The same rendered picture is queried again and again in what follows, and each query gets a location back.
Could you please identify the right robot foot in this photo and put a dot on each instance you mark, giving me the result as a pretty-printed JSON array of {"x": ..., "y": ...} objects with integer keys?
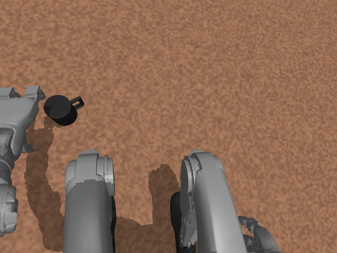
[{"x": 176, "y": 218}]

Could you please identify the left robot hand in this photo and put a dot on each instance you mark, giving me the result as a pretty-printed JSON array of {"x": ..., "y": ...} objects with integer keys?
[{"x": 20, "y": 111}]

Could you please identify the mug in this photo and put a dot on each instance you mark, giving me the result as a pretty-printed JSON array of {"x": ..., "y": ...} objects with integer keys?
[{"x": 60, "y": 109}]

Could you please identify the right robot hand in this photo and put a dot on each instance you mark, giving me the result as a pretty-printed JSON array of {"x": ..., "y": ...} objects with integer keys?
[{"x": 262, "y": 242}]

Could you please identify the left robot arm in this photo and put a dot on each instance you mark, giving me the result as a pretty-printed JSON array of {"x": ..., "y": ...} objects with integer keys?
[{"x": 11, "y": 144}]

